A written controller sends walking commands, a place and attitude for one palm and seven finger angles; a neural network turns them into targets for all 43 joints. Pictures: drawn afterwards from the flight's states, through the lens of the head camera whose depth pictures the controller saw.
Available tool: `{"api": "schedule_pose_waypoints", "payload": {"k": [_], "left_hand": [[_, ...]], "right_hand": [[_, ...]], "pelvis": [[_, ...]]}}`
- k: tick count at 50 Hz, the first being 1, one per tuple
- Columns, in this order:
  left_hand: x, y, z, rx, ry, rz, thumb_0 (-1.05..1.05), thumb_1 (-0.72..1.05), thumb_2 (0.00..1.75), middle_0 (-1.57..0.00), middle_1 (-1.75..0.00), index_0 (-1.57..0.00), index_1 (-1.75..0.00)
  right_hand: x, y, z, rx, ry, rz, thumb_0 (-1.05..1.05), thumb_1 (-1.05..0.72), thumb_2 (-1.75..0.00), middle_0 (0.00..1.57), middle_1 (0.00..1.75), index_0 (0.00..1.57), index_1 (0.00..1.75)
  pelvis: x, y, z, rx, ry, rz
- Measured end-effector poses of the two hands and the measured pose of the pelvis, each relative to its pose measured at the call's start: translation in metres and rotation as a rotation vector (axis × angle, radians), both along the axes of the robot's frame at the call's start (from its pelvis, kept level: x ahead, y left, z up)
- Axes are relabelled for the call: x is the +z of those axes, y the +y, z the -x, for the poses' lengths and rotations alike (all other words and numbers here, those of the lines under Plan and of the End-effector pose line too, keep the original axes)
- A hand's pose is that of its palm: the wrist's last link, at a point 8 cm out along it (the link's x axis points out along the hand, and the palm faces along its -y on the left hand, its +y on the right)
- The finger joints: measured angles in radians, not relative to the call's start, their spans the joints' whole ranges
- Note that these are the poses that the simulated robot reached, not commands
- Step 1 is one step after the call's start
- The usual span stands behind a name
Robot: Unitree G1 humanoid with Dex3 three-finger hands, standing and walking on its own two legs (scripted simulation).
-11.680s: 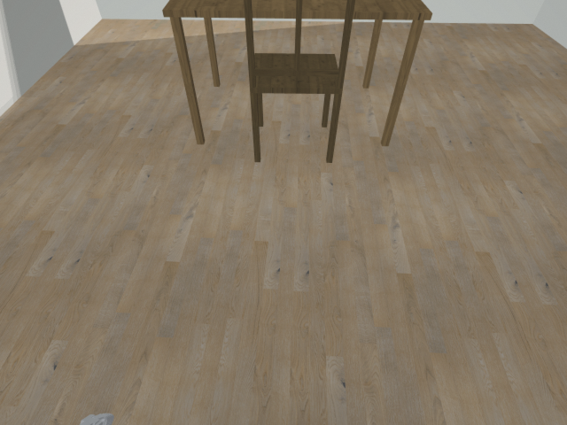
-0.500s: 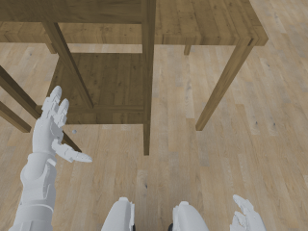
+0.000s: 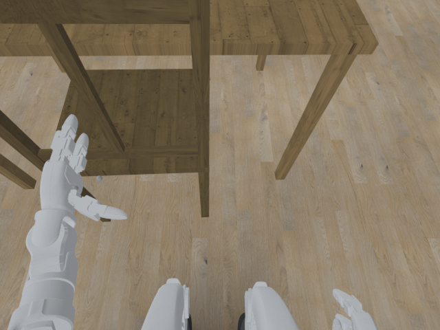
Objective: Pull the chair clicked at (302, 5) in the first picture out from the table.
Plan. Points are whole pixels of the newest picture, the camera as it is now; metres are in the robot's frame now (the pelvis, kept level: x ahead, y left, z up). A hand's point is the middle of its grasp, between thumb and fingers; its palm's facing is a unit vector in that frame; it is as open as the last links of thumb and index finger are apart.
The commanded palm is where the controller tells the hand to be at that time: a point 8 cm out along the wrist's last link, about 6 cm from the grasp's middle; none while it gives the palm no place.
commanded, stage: aim the fingers beside a spindle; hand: left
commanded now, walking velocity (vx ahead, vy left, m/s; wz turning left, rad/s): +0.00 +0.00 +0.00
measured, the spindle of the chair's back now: (93, 103) +0.52 +0.25 +0.05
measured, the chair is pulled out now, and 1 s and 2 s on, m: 0.00 0.00 0.00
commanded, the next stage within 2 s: push the fingers through the gap in 0.38 s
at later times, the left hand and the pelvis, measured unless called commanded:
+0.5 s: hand (99, 178) +0.37 +0.22 +0.02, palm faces +0.06 -1.00 -0.03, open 17.0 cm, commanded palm +0.34 +0.27 +0.02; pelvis +0.00 +0.00 +0.00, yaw +0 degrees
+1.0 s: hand (103, 156) +0.41 +0.22 +0.03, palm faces +0.07 -1.00 -0.03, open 17.0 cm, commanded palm +0.39 +0.27 +0.02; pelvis +0.00 +0.00 -0.01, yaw +0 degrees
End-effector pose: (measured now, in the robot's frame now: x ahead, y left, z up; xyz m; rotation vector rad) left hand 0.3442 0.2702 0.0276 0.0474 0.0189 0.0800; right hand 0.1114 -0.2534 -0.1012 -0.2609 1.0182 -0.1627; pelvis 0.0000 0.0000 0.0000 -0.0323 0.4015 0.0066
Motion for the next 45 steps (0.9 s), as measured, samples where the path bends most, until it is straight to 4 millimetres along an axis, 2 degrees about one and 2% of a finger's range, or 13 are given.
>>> {"api": "schedule_pose_waypoints", "payload": {"k": [7, 17, 23, 29, 45], "left_hand": [[-0.002, 0.003, 0.004, -0.002, -0.005, 0.011, -0.01, -0.50, 0.30, -0.06, -0.08, -0.06, -0.08], [-0.005, 0.001, -0.002, -0.012, -0.001, 0.017, -0.01, -0.50, 0.30, -0.06, -0.08, -0.06, -0.08], [-0.001, 0.002, -0.001, -0.011, -0.013, 0.011, -0.01, -0.50, 0.30, -0.06, -0.08, -0.06, -0.08], [-0.004, 0.000, 0.000, -0.011, 0.003, 0.013, -0.01, -0.50, 0.30, -0.06, -0.08, -0.06, -0.08], [-0.001, 0.001, -0.034, -0.012, -0.005, 0.015, -0.01, -0.50, 0.30, -0.06, -0.08, -0.06, -0.08]], "right_hand": [[0.000, -0.002, -0.003, 0.013, 0.001, 0.014, 0.01, -0.90, -0.90, 0.21, 0.30, 0.20, 0.30], [0.003, -0.003, -0.011, 0.017, -0.024, 0.027, 0.01, -0.90, -0.90, 0.21, 0.30, 0.20, 0.30], [0.004, 0.001, -0.011, 0.016, -0.022, 0.017, 0.01, -0.90, -0.90, 0.21, 0.30, 0.20, 0.30], [0.003, 0.003, -0.009, 0.020, -0.010, 0.012, 0.01, -0.90, -0.90, 0.21, 0.30, 0.20, 0.30], [-0.004, -0.001, 0.010, -0.005, 0.044, 0.023, 0.01, -0.90, -0.90, 0.21, 0.30, 0.20, 0.30]], "pelvis": [[-0.001, -0.001, 0.001, 0.009, 0.000, 0.005], [-0.002, 0.001, 0.002, 0.009, 0.001, 0.008], [-0.001, 0.002, 0.000, 0.008, 0.001, 0.008], [0.000, 0.003, -0.001, 0.009, 0.002, 0.008], [-0.004, 0.003, 0.002, 0.005, 0.015, 0.011]]}}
